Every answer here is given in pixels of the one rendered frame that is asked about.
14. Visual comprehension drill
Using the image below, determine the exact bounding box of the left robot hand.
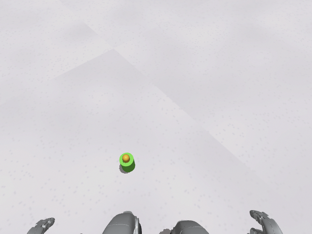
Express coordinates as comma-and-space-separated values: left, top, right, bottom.
27, 218, 55, 234

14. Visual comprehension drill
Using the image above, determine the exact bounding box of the bottle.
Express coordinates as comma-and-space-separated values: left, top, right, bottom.
119, 153, 135, 172

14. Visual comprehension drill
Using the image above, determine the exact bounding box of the right robot hand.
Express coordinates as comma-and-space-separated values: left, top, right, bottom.
247, 210, 283, 234

